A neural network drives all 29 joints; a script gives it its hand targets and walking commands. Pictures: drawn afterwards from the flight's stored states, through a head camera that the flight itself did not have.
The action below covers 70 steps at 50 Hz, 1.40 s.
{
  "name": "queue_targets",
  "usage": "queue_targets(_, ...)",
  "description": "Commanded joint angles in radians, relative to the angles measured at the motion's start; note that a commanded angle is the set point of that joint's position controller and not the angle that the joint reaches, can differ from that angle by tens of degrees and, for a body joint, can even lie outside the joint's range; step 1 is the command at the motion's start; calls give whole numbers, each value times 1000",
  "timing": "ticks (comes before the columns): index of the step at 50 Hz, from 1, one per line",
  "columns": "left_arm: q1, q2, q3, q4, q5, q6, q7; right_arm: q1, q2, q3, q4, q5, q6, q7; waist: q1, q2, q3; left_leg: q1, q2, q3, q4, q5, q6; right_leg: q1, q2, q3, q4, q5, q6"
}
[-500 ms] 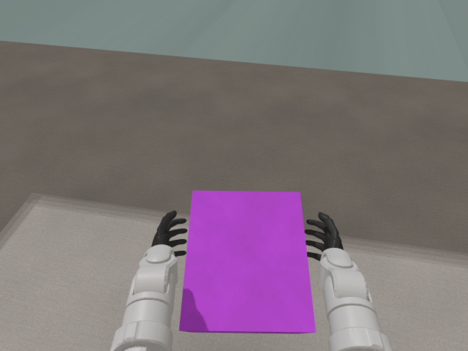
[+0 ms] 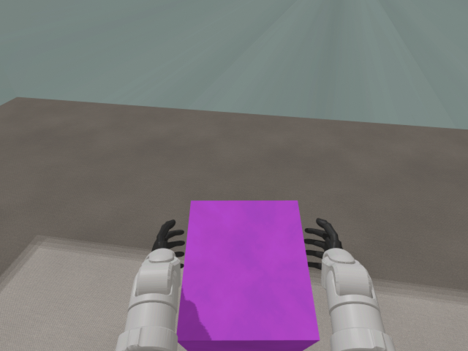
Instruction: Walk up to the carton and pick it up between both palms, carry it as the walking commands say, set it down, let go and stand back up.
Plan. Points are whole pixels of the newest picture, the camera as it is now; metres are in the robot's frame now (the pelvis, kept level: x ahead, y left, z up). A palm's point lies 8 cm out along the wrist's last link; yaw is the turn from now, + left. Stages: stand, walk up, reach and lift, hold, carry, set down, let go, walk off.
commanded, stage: reach and lift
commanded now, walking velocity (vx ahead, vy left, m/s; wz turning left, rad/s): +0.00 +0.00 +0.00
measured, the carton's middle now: (244, 274) +0.32 +0.01 -0.04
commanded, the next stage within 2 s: hold in 0.98 s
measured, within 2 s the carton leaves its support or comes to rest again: neither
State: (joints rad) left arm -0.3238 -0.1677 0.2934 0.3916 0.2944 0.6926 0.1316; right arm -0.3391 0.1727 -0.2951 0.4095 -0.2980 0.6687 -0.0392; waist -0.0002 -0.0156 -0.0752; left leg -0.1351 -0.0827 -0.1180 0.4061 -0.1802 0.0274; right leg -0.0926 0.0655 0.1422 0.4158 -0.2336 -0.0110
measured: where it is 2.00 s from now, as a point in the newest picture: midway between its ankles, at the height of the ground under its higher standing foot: outside the picture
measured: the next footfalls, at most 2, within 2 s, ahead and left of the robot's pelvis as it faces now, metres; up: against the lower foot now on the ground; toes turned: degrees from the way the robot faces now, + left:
none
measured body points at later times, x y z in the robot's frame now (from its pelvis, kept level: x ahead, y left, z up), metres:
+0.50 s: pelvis -0.01 +0.01 +0.00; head -0.07 +0.02 +0.44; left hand +0.31 +0.16 +0.04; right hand +0.31 -0.15 +0.05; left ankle +0.03 +0.10 -0.74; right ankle +0.00 -0.12 -0.74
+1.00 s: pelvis +0.00 +0.00 +0.00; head -0.06 +0.00 +0.45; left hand +0.30 +0.15 +0.04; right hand +0.30 -0.17 +0.05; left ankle +0.03 +0.10 -0.74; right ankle +0.00 -0.12 -0.74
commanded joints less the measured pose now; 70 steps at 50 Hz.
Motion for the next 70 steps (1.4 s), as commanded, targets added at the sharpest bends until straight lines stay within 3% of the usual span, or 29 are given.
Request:
queue_targets(1, -633, -979, -547, -9, -289, -22, -399, -583, 995, 529, 15, 271, -14, 303, -3, 10, -201, 166, 23, 23, -39, 129, -27, -52, -20, -35, -81, 127, 12)
queue_targets(11, -748, -988, -499, 44, -290, -18, -409, -692, 972, 474, 66, 254, -13, 323, -11, 17, -187, 147, 34, 34, -52, 22, -27, -71, -23, -51, -73, 24, 0)
queue_targets(19, -749, -1010, -471, 68, -290, -18, -404, -710, 966, 460, 88, 253, -21, 340, -5, 20, -236, 164, 39, 30, -55, 63, -35, -70, -18, -55, -57, 61, -6)
queue_targets(35, -626, -1000, -559, -71, -310, 2, -399, -573, 962, 527, -31, 270, 1, 328, -10, 17, -231, 197, 31, 24, -59, 181, -36, -46, -16, -46, -74, 159, 6)
queue_targets(53, -538, -938, -608, -171, -318, 12, -400, -479, 962, 588, -121, 298, 29, 305, -5, 2, -203, 177, 17, 28, -57, 156, -24, -22, -16, -35, -85, 175, 14)
queue_targets(70, -533, -935, -625, -181, -327, 16, -400, -473, 957, 603, -129, 311, 31, 301, -9, 6, -189, 155, 18, 26, -50, 115, -25, -27, -15, -34, -84, 140, 7)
